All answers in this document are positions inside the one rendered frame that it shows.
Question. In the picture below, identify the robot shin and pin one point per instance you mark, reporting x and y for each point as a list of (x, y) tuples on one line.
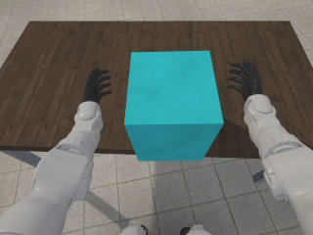
[(197, 227), (134, 223)]

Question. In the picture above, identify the left robot shin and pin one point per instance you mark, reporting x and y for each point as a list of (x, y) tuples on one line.
[(134, 223)]

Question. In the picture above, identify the robot right upper arm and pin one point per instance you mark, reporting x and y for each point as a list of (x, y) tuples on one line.
[(289, 177)]

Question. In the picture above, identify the carton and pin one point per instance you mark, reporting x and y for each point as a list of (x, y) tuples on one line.
[(172, 111)]

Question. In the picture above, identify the robot right forearm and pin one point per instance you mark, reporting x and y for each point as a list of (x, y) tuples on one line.
[(265, 130)]

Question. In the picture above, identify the table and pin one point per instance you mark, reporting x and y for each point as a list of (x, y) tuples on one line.
[(43, 79)]

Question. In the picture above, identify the robot right hand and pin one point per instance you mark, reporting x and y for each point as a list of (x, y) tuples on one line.
[(250, 81)]

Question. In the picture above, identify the robot left forearm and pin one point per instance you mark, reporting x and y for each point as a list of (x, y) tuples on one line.
[(84, 137)]

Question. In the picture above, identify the right robot shin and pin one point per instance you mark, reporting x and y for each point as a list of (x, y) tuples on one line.
[(197, 227)]

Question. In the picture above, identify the robot left upper arm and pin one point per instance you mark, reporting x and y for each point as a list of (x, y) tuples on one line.
[(63, 178)]

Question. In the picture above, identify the robot left hand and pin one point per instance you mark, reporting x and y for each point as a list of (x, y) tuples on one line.
[(92, 87)]

